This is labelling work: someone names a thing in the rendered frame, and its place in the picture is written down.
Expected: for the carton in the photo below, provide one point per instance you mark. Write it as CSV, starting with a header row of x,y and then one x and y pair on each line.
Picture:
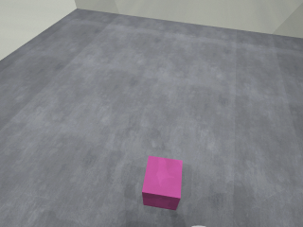
x,y
162,183

